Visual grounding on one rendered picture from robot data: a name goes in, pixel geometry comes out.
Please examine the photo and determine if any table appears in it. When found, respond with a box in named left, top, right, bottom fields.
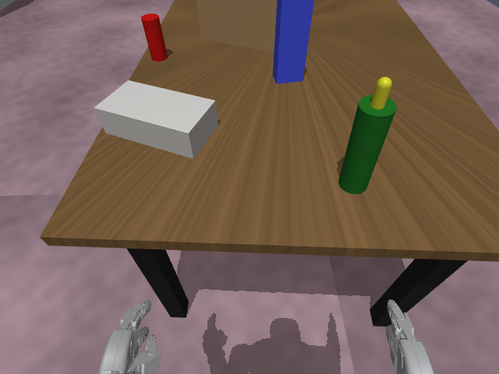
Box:
left=40, top=0, right=499, bottom=326

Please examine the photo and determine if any left robot hand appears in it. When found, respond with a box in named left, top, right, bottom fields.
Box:
left=99, top=300, right=161, bottom=374

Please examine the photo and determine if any right robot hand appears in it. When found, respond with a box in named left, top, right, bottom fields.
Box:
left=386, top=299, right=435, bottom=374

